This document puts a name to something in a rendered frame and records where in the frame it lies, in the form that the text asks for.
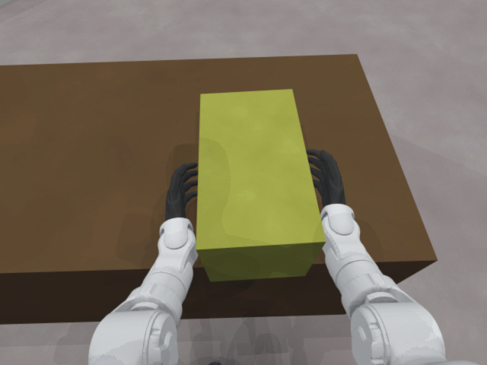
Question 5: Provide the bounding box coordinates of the robot left hand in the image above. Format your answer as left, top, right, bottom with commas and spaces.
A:
165, 163, 198, 221

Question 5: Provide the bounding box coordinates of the robot right hand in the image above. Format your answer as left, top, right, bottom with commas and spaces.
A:
306, 149, 346, 208

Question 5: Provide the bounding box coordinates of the carton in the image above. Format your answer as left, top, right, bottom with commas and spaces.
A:
196, 89, 326, 282

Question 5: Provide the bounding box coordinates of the robot right forearm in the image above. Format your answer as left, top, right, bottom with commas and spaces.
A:
320, 204, 445, 356

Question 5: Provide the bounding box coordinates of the robot left forearm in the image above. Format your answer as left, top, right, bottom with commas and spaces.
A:
88, 217, 198, 365

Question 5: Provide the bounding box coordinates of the pedestal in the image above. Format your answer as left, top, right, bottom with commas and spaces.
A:
0, 54, 438, 325

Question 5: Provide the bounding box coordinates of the robot left upper arm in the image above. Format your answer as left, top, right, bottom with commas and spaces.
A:
90, 309, 178, 365

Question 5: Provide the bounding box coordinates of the robot right upper arm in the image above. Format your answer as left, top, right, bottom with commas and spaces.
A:
351, 302, 479, 365

